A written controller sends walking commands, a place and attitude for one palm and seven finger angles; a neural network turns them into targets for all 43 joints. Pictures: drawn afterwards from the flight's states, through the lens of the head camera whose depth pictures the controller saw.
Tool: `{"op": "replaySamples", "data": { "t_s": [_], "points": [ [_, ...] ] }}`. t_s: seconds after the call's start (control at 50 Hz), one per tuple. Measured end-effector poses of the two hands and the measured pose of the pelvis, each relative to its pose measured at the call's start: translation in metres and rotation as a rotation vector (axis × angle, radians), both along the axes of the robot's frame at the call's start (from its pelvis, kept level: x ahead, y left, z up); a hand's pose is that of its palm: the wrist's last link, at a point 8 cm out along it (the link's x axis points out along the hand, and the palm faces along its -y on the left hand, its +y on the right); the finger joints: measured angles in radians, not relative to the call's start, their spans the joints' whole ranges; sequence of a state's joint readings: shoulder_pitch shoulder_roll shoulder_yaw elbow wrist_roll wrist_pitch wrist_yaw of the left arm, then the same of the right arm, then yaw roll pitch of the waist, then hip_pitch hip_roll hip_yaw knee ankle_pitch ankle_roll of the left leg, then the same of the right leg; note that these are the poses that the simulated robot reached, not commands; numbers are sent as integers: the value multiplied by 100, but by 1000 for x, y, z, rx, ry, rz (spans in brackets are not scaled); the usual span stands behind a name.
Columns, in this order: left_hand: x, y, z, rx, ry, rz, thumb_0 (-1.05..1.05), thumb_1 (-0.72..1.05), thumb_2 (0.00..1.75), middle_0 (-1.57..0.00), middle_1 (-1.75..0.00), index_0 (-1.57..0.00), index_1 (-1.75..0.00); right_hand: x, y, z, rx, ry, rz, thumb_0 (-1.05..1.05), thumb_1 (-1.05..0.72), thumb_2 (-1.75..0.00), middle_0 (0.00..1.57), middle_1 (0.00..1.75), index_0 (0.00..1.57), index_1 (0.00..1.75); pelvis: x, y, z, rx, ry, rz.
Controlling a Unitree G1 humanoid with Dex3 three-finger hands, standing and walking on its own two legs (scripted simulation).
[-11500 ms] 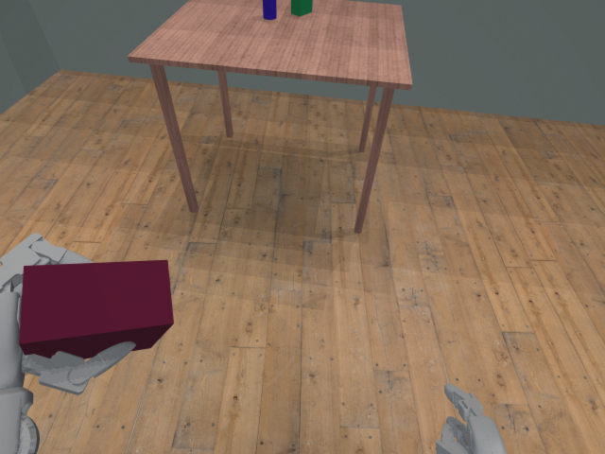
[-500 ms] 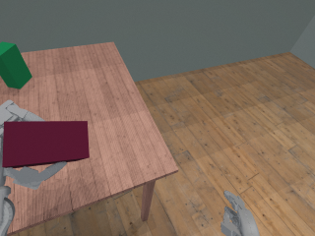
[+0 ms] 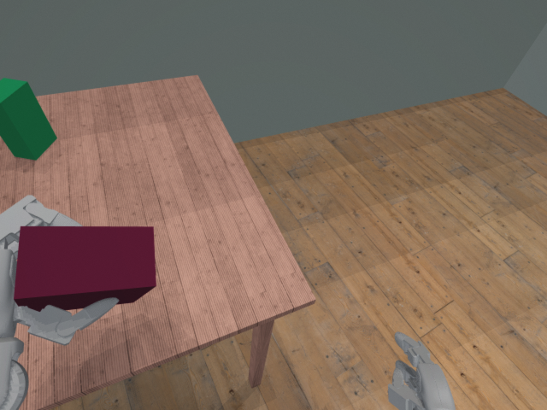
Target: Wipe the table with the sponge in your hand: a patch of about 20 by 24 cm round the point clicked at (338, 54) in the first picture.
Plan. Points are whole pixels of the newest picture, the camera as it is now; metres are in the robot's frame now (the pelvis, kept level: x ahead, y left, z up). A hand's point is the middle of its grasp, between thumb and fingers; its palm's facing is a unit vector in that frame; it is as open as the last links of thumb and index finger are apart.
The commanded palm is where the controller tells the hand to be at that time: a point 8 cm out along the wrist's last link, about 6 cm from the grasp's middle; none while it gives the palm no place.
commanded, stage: look again from close up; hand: left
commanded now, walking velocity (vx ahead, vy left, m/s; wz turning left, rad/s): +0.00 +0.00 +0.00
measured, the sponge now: (106, 270) +0.23 +0.22 +0.13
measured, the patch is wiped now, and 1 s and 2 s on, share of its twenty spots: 0.00 0.00 0.00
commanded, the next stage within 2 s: turn the palm down, sponge in hand in 0.20 s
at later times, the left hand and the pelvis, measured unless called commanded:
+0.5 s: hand (58, 250) +0.23 +0.25 +0.17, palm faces +0.42 -0.78 -0.46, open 10.2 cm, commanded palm +0.16 +0.27 +0.18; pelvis -0.02 -0.03 -0.01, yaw +2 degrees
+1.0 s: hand (119, 282) +0.22 +0.20 +0.13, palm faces +0.17 -0.56 -0.81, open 10.1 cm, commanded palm +0.17 +0.25 +0.19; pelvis -0.01 -0.07 -0.01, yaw +3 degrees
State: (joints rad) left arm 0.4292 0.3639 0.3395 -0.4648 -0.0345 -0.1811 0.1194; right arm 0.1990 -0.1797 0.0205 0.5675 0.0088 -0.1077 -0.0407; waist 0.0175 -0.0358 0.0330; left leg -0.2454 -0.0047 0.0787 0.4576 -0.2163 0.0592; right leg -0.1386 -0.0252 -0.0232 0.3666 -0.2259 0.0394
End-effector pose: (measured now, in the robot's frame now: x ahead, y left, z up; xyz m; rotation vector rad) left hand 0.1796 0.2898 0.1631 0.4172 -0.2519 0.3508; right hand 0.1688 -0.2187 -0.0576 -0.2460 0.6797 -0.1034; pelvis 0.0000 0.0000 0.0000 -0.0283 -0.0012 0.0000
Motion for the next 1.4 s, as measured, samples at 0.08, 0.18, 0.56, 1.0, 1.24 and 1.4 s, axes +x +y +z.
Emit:
{"op": "replaySamples", "data": {
  "t_s": [0.08, 0.18, 0.56, 1.0, 1.24, 1.4],
  "points": [
    [-3, -1, -6, -7, 37, 11, -1, -51, 100, -72, -134, -75, -134, -10, -4, -5, -2, 30, -9, 1, -90, -90, 21, 30, 20, 30, -3, -2, 0, 1, 0, 5],
    [-7, -7, 3, 12, 0, 0, -1, -51, 100, -72, -134, -75, -134, -18, -9, -9, -13, 58, -10, 1, -90, -90, 21, 30, 20, 30, -4, -5, 0, 1, -2, 11],
    [-2, -25, 4, 163, 202, 50, -1, -51, 100, -72, -134, -75, -134, -1, -32, -25, 42, 36, 114, 1, -90, -90, 21, 30, 21, 30, -18, -34, -7, 30, -12, 37],
    [11, -65, 11, 481, 375, 16, -1, -51, 100, -72, -133, -75, -134, 15, -83, -45, 35, 75, 32, 1, -90, -90, 20, 30, 20, 30, -10, -71, -10, 37, 7, 51],
    [7, -27, 36, 585, 358, 300, -1, -51, 101, -72, -133, -75, -133, 40, -73, -46, 38, 134, 20, 1, -90, -90, 20, 30, 20, 30, 17, -58, -11, 37, 42, 42],
    [13, -50, 13, 648, 455, 126, -1, -51, 101, -72, -133, -75, -133, 67, -47, -31, 23, 48, 45, 1, -90, -90, 20, 30, 20, 30, 17, -44, -11, 32, 61, 42]
  ]
}}
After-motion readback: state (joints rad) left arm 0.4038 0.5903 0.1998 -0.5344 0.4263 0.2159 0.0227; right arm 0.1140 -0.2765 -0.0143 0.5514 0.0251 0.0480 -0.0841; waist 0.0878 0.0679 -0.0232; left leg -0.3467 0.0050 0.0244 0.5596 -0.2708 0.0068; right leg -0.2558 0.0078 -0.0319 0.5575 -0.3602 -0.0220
